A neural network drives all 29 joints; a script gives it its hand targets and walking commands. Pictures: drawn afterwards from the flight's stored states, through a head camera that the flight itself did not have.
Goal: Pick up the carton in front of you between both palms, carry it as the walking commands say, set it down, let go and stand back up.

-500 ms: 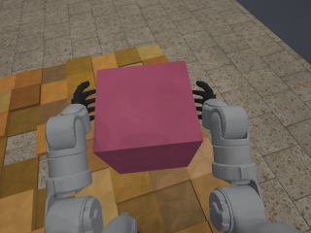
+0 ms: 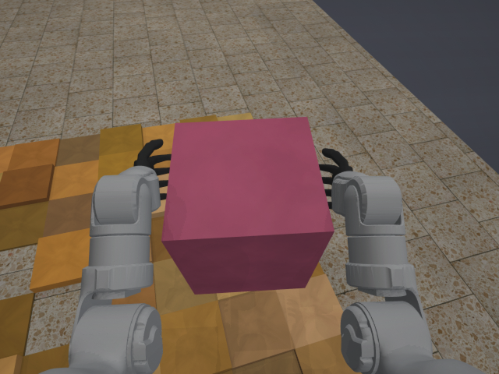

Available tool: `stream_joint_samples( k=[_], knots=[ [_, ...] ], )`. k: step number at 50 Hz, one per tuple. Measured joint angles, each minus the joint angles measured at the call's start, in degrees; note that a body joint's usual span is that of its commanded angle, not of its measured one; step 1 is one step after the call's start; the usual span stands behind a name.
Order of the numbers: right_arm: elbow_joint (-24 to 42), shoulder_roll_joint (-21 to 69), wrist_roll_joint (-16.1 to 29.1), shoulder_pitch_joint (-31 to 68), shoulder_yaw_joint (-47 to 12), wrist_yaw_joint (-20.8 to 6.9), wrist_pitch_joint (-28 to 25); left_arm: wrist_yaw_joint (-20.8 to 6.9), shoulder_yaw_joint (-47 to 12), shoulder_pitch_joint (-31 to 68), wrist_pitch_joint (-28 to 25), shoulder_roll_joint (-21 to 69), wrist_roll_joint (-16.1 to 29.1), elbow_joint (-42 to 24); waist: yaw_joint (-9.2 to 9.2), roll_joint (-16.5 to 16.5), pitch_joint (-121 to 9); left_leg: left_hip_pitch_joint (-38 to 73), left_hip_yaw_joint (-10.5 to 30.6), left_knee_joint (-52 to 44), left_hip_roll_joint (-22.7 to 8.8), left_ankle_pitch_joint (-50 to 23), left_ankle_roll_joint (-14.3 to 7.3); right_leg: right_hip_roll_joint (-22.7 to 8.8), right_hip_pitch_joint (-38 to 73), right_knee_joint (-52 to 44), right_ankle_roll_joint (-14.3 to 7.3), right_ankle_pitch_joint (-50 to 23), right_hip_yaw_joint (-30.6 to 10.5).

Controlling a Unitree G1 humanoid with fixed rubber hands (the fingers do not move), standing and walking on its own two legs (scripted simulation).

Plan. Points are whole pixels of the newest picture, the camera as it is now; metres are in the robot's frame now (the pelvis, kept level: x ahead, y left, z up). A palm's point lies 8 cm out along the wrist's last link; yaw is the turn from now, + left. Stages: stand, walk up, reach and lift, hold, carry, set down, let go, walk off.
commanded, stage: carry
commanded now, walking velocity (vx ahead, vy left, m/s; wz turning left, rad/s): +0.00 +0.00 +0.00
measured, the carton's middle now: (246, 213) +0.36 +0.00 +0.04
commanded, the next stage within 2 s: none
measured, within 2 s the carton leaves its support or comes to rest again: neither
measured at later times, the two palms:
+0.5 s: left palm (128, 145) +0.44 +0.19 +0.12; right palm (305, 148) +0.45 -0.10 +0.12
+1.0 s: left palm (105, 138) +0.48 +0.25 +0.11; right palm (271, 130) +0.50 -0.05 +0.11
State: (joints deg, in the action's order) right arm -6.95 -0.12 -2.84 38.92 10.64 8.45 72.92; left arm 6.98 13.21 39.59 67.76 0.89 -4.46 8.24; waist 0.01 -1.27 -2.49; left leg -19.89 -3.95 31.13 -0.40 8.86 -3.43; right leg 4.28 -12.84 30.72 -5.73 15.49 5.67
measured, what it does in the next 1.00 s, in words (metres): walks ahead: right foot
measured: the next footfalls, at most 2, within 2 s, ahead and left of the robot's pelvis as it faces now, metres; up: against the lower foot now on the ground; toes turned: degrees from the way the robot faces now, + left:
right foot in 0.50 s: +0.12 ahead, -0.09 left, +0.00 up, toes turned -1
right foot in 1.18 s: +0.28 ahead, -0.02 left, +0.03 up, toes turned +5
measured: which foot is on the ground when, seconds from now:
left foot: down 0.00-1.00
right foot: down 0.00-0.34, up 0.36-0.48, down 0.50-0.92, up 0.94-1.00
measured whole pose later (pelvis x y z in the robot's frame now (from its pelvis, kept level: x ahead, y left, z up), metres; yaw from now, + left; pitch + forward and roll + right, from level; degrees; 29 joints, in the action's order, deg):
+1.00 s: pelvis +0.13 +0.05 +0.00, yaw +7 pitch +7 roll -3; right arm -3.9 2.7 -6.2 37.6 12.6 7.3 70.2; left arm 7.6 12.2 39.4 67.7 0.3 -4.3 5.7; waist 0.3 -0.9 -1.7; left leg -3.4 -2.8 16.0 2.2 16.1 -5.1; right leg 0.5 -24.9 46.1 -2.3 23.1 6.3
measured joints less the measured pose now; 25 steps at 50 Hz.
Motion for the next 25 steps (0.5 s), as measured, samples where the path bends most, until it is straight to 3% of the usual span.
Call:
stream_joint_samples(
  k=[4,11,16,17,19,21,23,25],
  knots=[
    [-2.05,-0.18,-0.14,0.61,0.42,-0.30,0.26,0.29,-0.41,-0.11,0.54,-0.13,0.06,1.17,-0.08,0.67,-0.89,2.69,0.25,-2.44,0.02,-1.83,0.43,-0.27,1.22,-0.03,-1.39,-4.39,1.14],
    [-4.75,-0.29,-0.69,1.51,0.53,-0.81,0.37,0.43,-0.96,0.78,1.05,-1.01,0.46,3.74,-0.29,1.00,-2.54,3.86,0.54,-2.11,0.48,-2.25,-0.21,-0.47,5.40,-4.78,-0.53,-5.29,1.90],
    [-3.86,0.18,-1.00,0.21,0.16,-0.88,0.42,0.66,-1.48,0.45,1.38,-1.35,0.85,3.80,-0.82,1.02,-1.71,7.13,-0.05,-5.60,0.81,-2.33,0.76,-1.10,4.67,-1.60,-2.20,-9.28,2.07],
    [-3.35,0.39,-1.19,0.25,0.14,-0.88,0.56,0.71,-1.48,0.45,1.56,-1.58,1.17,3.27,-0.77,1.15,-1.24,8.55,0.00,-7.86,1.23,-2.53,0.35,-1.62,3.46,0.96,-1.37,-10.47,1.95],
    [-2.32,0.71,-1.56,1.06,-0.15,-0.85,0.74,0.70,-1.08,1.11,2.05,-2.27,1.77,2.01,-0.11,0.80,-0.32,9.61,1.30,-10.17,1.86,-2.31,-1.21,-1.73,0.37,4.00,1.74,-1.16,0.96],
    [-1.22,0.87,-1.89,1.86,-0.41,-0.77,0.79,0.48,-0.33,2.29,2.31,-2.67,1.98,1.31,0.48,0.10,0.65,9.79,2.56,-10.52,2.04,-0.82,-2.15,-1.58,-2.54,1.77,3.19,3.37,-0.08],
    [-0.13,0.93,-2.16,2.15,-0.20,-0.65,0.96,0.10,0.39,3.25,2.22,-2.40,1.58,1.26,0.79,-0.23,1.08,9.47,2.98,-8.86,2.22,2.24,-2.07,-2.29,-4.34,-3.65,3.60,-2.68,-0.14],
    [-0.04,1.09,-2.27,2.08,0.76,-0.64,0.72,-0.14,0.76,3.65,1.95,-1.67,0.64,1.65,0.79,0.27,0.69,8.95,2.59,-5.15,2.79,7.31,-1.23,-3.67,-4.72,-7.36,3.28,-13.82,-0.10]
  ],
)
